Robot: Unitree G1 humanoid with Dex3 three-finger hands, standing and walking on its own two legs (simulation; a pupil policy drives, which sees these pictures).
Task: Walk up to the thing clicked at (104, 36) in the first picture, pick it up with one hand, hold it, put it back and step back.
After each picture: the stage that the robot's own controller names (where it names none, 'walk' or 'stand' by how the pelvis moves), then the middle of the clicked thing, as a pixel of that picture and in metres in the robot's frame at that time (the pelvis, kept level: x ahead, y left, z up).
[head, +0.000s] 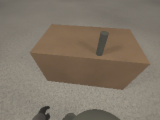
stand; (101, 44) +0.69 -0.06 +0.02
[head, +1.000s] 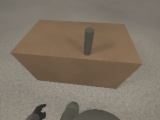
rise first; (88, 43) +0.61 +0.08 +0.04
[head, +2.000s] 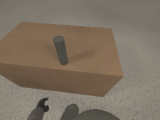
stand; (61, 52) +0.46 +0.25 +0.05
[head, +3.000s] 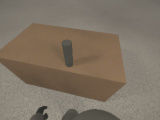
stand; (68, 55) +0.47 +0.22 +0.02
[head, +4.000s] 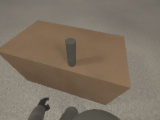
stand; (71, 54) +0.47 +0.19 +0.04
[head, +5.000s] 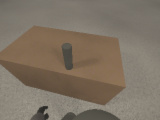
stand; (68, 58) +0.46 +0.21 +0.01
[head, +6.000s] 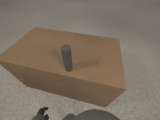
stand; (67, 59) +0.45 +0.21 +0.01
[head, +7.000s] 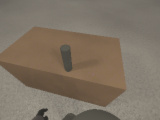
stand; (67, 59) +0.44 +0.21 +0.01
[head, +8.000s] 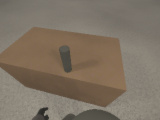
stand; (66, 60) +0.43 +0.21 +0.01
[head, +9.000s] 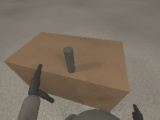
rise first; (70, 61) +0.45 +0.22 +0.02
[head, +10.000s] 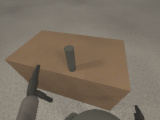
go down; (70, 59) +0.45 +0.21 +0.02
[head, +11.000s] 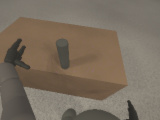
go down; (63, 56) +0.43 +0.20 +0.05
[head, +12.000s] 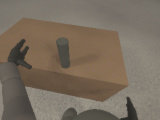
approach; (64, 55) +0.44 +0.20 +0.06
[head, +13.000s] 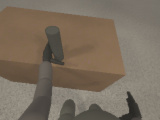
close; (56, 46) +0.46 +0.22 +0.09
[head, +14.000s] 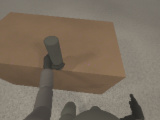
lift; (55, 56) +0.40 +0.21 +0.09
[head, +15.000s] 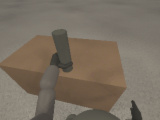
lift; (64, 53) +0.34 +0.17 +0.23
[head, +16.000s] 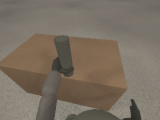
hold; (65, 58) +0.33 +0.17 +0.19
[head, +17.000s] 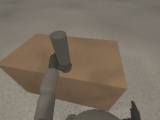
hold; (62, 55) +0.32 +0.18 +0.22
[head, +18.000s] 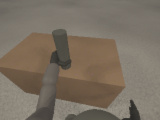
crouch; (63, 52) +0.37 +0.18 +0.20
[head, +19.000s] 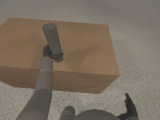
lower; (54, 45) +0.46 +0.21 +0.12
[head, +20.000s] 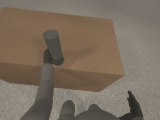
lower; (55, 50) +0.43 +0.21 +0.09
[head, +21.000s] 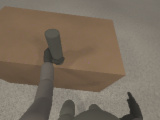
lower; (56, 50) +0.43 +0.21 +0.09
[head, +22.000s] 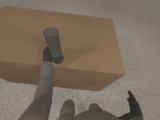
lower; (55, 48) +0.44 +0.21 +0.09
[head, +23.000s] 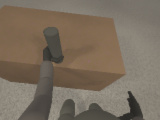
rest; (55, 48) +0.44 +0.21 +0.09
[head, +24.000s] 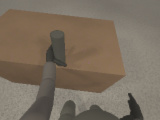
withdraw; (59, 51) +0.43 +0.20 +0.09
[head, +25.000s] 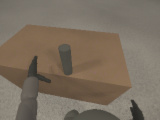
sink last; (66, 61) +0.39 +0.19 +0.06
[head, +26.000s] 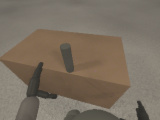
stand; (68, 59) +0.43 +0.21 +0.06
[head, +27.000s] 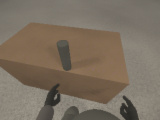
stand; (65, 57) +0.42 +0.21 +0.07
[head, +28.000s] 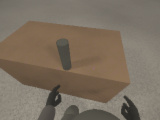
stand; (65, 56) +0.42 +0.21 +0.08
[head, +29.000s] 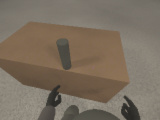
stand; (65, 56) +0.42 +0.21 +0.08
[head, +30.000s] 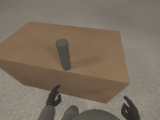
stand; (64, 56) +0.41 +0.21 +0.08
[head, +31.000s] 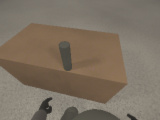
stand; (66, 57) +0.43 +0.20 +0.06
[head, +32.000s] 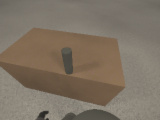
walk; (68, 62) +0.42 +0.20 +0.01
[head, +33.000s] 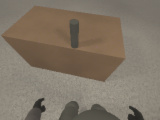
walk; (74, 35) +0.63 +0.19 +0.03
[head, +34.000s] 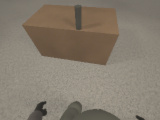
walk; (78, 18) +0.96 +0.24 +0.04
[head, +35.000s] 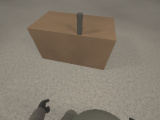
stand; (79, 24) +1.00 +0.21 +0.03
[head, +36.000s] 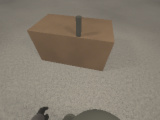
stand; (78, 27) +1.00 +0.21 +0.01
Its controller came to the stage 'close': yes
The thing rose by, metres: 0.21
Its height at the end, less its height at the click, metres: +0.00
